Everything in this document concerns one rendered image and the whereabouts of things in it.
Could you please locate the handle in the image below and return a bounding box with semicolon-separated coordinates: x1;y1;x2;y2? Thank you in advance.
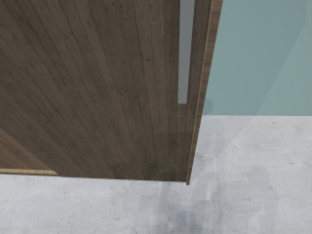
177;0;195;104

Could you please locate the wardrobe door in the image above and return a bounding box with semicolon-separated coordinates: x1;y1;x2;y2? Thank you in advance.
0;0;212;182
0;128;52;171

